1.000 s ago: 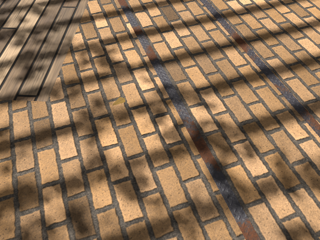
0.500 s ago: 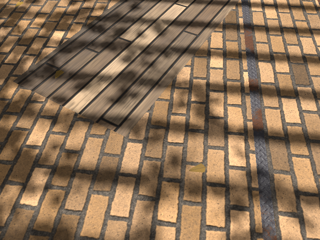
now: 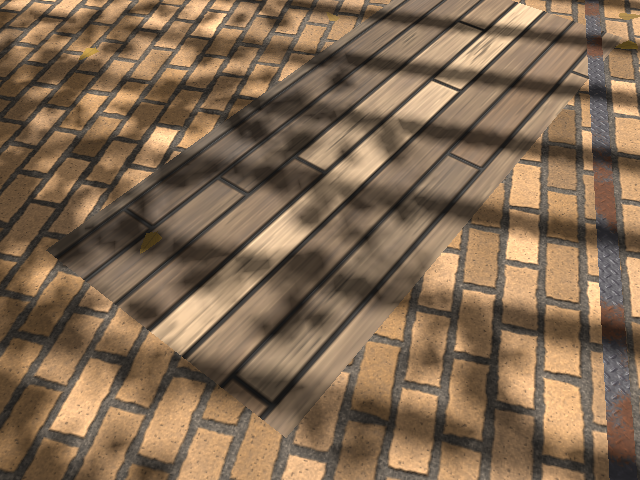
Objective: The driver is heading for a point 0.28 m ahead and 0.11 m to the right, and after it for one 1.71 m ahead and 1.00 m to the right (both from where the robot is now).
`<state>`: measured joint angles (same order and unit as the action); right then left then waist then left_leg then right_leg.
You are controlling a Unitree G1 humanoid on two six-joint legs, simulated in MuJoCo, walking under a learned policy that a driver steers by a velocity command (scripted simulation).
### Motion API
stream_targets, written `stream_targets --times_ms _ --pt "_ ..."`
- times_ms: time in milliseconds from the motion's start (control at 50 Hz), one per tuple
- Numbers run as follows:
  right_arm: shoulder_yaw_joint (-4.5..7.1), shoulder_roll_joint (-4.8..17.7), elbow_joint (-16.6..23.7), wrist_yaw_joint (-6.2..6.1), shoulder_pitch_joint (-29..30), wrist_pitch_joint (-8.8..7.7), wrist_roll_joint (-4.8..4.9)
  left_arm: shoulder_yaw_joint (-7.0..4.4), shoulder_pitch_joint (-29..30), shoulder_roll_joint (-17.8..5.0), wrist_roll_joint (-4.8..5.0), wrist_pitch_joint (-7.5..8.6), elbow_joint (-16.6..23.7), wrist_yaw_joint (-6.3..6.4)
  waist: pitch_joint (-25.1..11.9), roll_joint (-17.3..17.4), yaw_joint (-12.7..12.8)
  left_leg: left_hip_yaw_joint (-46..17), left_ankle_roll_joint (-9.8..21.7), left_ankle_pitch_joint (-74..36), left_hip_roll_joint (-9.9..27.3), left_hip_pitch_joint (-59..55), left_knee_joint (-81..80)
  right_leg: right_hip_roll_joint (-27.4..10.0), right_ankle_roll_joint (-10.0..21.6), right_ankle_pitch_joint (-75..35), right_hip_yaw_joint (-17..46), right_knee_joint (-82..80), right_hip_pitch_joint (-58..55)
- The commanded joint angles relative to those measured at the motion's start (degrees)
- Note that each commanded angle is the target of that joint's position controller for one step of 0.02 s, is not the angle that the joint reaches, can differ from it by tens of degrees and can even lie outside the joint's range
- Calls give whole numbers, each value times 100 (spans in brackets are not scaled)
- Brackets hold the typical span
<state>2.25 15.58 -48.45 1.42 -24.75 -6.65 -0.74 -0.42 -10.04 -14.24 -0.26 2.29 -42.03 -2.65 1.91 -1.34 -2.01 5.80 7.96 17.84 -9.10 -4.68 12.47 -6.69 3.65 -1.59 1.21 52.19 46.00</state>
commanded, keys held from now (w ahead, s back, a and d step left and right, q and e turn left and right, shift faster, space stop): w+e+shift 0.96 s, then w+shift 0.04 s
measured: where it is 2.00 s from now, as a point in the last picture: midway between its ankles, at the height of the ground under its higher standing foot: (617, 143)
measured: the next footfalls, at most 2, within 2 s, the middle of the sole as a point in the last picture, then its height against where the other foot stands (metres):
right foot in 0.16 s outside the picture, level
left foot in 0.60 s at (344, 338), level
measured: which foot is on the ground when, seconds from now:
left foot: down 0.00-0.18, up 0.20-0.58, down 0.60-1.00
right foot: up 0.00-0.14, down 0.16-0.60, up 0.62-1.00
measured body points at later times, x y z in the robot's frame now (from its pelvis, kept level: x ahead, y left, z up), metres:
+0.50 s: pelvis +0.47 -0.08 +0.00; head +0.50 -0.10 +0.45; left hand +0.53 +0.21 -0.11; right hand +0.66 -0.36 -0.05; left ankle +0.74 +0.03 -0.67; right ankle +0.31 -0.07 -0.73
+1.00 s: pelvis +0.88 -0.28 -0.02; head +0.90 -0.30 +0.42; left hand +1.23 -0.37 -0.06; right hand +0.61 -0.39 -0.14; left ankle +0.79 -0.03 -0.72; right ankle +0.96 -0.46 -0.70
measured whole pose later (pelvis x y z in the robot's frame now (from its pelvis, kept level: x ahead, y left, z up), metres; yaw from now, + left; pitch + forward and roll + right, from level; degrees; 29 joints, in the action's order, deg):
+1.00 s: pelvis +0.88 -0.28 -0.02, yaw -51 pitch +2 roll +2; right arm 2.1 16.6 -51.5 -0.6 -30.6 -5.5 -1.6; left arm -0.7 5.3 -18.1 -2.0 0.5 -32.6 -5.7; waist 2.2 -2.2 -4.8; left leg 18.1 -4.2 25.8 1.2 -14.8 14.1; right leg -0.1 9.8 3.2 -8.0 44.1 42.0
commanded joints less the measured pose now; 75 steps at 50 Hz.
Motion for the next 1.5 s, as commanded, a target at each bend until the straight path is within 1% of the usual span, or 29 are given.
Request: stream_targets --times_ms 20,100,160,180,200,220,260,300,380,500,540,580,600,620,640,680,760,900,980,1040,1060,1080,1100,1120,1160,1300,1420,1460,1500 --pt "78 595 266 -52 114 -235 66 -27 664 -201 33 118 370 -125 488 167 -18 194 -412 -4126 1425 1131 -992 304 269 -1279 -655 -1071 -1201" --pt "134 1022 194 -332 159 -106 -73 -122 217 -591 -39 72 179 -135 -103 761 370 563 -750 -7922 1773 -403 168 1088 532 -495 -1181 -1567 -1842" --pt "281 1431 452 -470 1032 232 -261 -474 -2722 -1283 -45 -13 -608 9 -1187 740 1956 519 -712 -8114 1898 488 4530 1235 1051 949 -616 -1825 -4522" --pt "146 899 506 -334 1296 174 -298 -579 -2868 -1432 14 -70 -737 109 -913 -99 1830 439 -575 -2913 1037 2082 6705 816 1210 1401 33 -1611 -5327" --pt "-67 127 1074 -197 764 58 -74 -682 -2111 -1929 -153 -125 -559 133 -1122 -1865 681 -313 -983 1299 217 5145 8672 -428 2442 1686 3301 -2170 -6805" --pt "-159 423 1260 -197 1059 -101 -152 -672 -1866 -1641 -67 -120 -324 120 -1403 -592 910 -1216 -771 757 545 5589 8372 -733 2452 2531 4494 -3414 -6695" --pt "-171 633 1288 -136 1325 -197 -209 -565 -1537 -1114 -52 -88 -385 162 -261 676 372 -1210 -677 -17 1134 5070 6926 -487 1832 2691 3713 -4039 -4816" --pt "-235 568 1319 -115 1308 63 -403 -487 -1308 -1011 -22 57 -343 217 171 731 5 -1113 -880 75 1397 4519 6295 52 1630 2050 2904 -4166 -3537" --pt "-349 454 1814 -21 2342 277 -299 -529 -1348 -1176 21 246 -284 184 583 294 201 -574 -1153 -912 1514 3875 4212 681 1461 732 2052 -4521 -2244" --pt "-385 407 2127 -24 3198 185 -120 -663 -1818 -1373 81 209 -383 196 98 -246 842 -529 -951 -2316 988 3316 2028 638 903 -1607 2117 -3825 -3781" --pt "-267 680 1990 -100 2666 150 -112 -703 -1559 -1529 65 224 -300 244 -318 -246 531 -605 -851 -1928 737 2246 1600 625 652 -2686 2181 -3087 -4021" --pt "9 1229 1489 -273 628 106 -56 -755 -972 -1813 -17 290 -151 201 -1416 -219 -651 -816 -695 -1063 969 16 1792 801 426 -2822 2074 -819 -3534" --pt "190 1624 1269 -409 -722 98 -197 -588 -799 -1182 -50 371 12 204 -2225 400 -1117 -1898 -538 932 2124 -1387 1889 1066 436 -771 1658 1071 -2678" --pt "270 1993 1336 -367 -277 109 -384 -346 -1528 -391 284 348 370 189 -3094 2622 -277 -5295 57 2212 3796 -2508 669 1689 226 3057 983 2704 -1011" --pt "319 1605 1427 -314 346 188 -331 -314 -1354 -843 123 224 221 253 -2447 1850 -234 -5624 173 3302 3583 -1849 320 1063 326 2495 701 3097 -217" --pt "126 751 1299 -273 730 222 -261 -385 -502 -1075 -93 97 216 145 -935 387 -264 -3595 -2 1595 3002 -262 333 595 261 1791 427 2616 -216" --pt "53 446 630 -166 268 37 -83 -231 52 -529 -195 -186 629 -112 -119 636 78 -1688 -277 -451 2629 757 -54 100 193 1743 342 2319 -56" --pt "109 728 292 -126 338 -120 -78 -72 1350 -552 -160 -230 1231 -333 645 313 237 772 -634 -2837 2015 1272 -715 301 331 -10 -672 20 -621" --pt "212 1274 185 -265 -181 20 -76 -91 1113 -633 -174 -158 1061 -299 173 671 486 1061 -809 -7364 2217 295 560 1081 746 511 -1317 -838 -1890" --pt "255 1504 370 -292 339 240 -144 -462 -1784 -1240 -204 -90 75 -24 -1060 682 1848 865 -545 -6605 2288 1611 4524 1285 1162 1157 -446 -1641 -5450" --pt "132 817 557 -194 235 221 -191 -638 -1435 -1726 -105 -146 4 123 -1006 -879 1167 823 -673 102 1215 3239 6798 245 1188 1179 1071 -1771 -6316" --pt "24 711 1098 -186 -330 174 84 -688 -1127 -2177 -240 -194 362 159 -2357 -1256 686 -357 -784 1066 885 4891 8426 -1288 2334 1391 4204 -2727 -7731" --pt "42 1009 1110 -204 494 78 62 -679 -1338 -1791 -220 -210 395 257 -2071 -30 1063 -810 -720 343 1134 5300 8310 -1138 2086 1984 4122 -3396 -7226" --pt "0 881 1044 -205 535 59 116 -613 -1120 -1540 -190 -127 184 316 -1009 251 744 -771 -659 124 1400 5289 7803 -1085 1856 1852 3408 -3599 -6102" --pt "-71 634 806 -138 484 214 -35 -446 -788 -1075 -252 140 50 341 -276 891 229 -1020 -630 99 1687 4372 6924 -757 1496 1171 2326 -3811 -4224" --pt "-114 244 976 128 1550 464 42 -290 -920 -671 -77 586 -347 134 644 80 192 -715 -457 -1887 1662 4318 4188 147 469 -645 -377 -4796 -3280" --pt "-107 354 976 292 1975 376 12 -288 -1344 -1108 -85 624 -537 368 166 -227 239 456 29 -2646 728 3449 2539 -106 -162 -5018 -1276 -4305 -5086" --pt "22 705 714 244 982 434 -9 -367 -1173 -1383 -213 408 -477 531 -463 -616 -375 579 184 -1699 278 2550 2577 -325 -301 -6724 -1325 -2635 -5512" --pt "324 1227 76 109 -1345 476 -41 -450 -458 -1606 -281 219 -242 561 -1235 -424 -1611 -135 653 -835 364 208 2203 -207 -229 -5567 -1277 1043 -4216"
